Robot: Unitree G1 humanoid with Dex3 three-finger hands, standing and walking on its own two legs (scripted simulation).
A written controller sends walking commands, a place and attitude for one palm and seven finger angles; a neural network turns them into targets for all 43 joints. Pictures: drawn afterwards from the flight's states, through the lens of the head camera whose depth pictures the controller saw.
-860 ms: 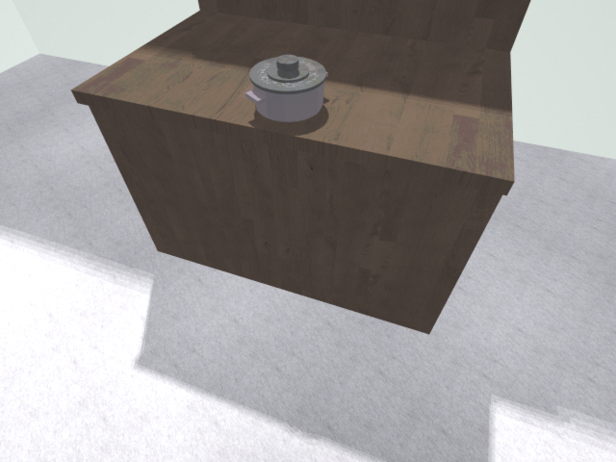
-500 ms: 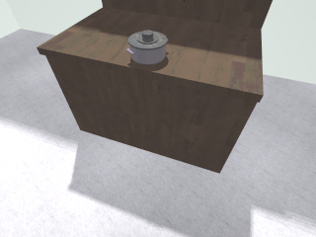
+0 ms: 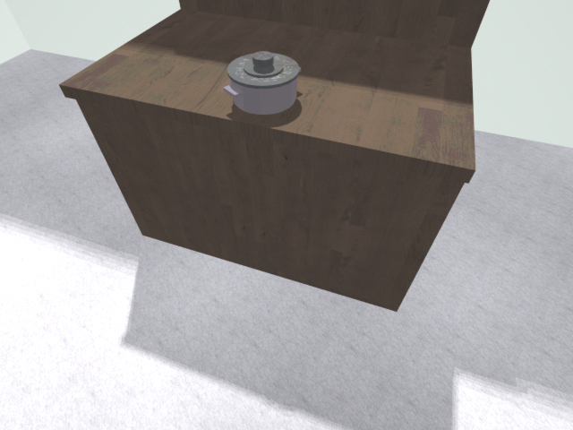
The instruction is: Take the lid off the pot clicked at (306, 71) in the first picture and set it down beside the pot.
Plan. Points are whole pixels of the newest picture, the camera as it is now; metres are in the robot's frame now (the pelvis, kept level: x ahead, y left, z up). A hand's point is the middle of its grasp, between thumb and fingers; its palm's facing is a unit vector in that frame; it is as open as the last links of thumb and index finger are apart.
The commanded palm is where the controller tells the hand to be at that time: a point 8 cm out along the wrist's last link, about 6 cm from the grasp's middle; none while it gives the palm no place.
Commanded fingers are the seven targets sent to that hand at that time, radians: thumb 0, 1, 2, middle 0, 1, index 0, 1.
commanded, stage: turn to face it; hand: left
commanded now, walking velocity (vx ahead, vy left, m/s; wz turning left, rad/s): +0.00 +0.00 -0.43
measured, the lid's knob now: (263, 59) +0.95 +0.12 +0.08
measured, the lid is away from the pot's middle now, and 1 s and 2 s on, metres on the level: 0.00 0.00 0.00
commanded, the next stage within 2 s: take the last steps up to it in 0.52 s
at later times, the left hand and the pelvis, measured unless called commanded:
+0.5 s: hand out of the picture +0.06 +0.20 -0.18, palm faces -0.11 -0.97 -0.21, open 7.4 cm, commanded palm none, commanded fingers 0.00 0.90 0.90 -0.20 -0.30 -0.20 -0.30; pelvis -0.02 +0.02 -0.01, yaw -9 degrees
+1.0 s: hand out of the picture +0.03 +0.21 -0.18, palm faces -0.12 -0.98 -0.17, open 7.4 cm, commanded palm none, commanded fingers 0.00 0.90 0.90 -0.20 -0.30 -0.20 -0.30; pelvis +0.04 +0.03 +0.00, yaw -12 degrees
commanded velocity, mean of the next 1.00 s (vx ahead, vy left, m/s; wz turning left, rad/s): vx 0.12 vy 0.06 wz -0.13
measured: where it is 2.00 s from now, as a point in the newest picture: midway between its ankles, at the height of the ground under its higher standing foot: (259, 400)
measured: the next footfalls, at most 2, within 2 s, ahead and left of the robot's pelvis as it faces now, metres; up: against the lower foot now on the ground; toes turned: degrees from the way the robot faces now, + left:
right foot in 0.70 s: +0.00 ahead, -0.12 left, +0.00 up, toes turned -15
left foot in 1.06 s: +0.17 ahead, +0.14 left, +0.00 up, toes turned -6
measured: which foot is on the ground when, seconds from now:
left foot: down 0.00-0.70, up 0.72-1.00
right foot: down 0.00-0.46, up 0.48-0.68, down 0.70-1.00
